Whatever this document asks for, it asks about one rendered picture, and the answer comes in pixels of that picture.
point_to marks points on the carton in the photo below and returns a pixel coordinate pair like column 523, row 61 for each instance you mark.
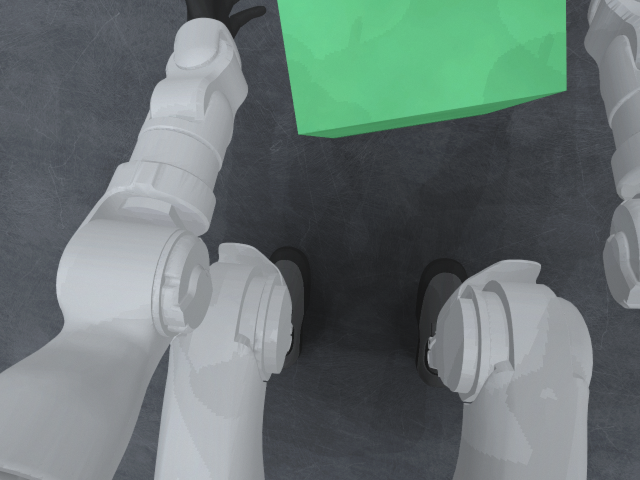
column 362, row 66

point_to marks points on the left robot hand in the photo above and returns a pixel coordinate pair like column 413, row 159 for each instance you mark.
column 220, row 10

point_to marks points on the right robot forearm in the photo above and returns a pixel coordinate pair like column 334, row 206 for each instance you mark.
column 613, row 41

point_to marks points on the right robot upper arm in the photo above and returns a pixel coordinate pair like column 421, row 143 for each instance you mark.
column 621, row 255

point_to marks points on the left robot upper arm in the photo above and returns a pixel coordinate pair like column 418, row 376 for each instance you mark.
column 126, row 289

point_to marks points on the left robot foot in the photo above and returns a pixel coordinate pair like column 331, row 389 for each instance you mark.
column 295, row 269

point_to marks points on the left robot forearm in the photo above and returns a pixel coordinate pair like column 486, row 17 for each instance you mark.
column 170, row 177

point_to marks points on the robot right thigh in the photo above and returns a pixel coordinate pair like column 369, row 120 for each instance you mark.
column 507, row 350

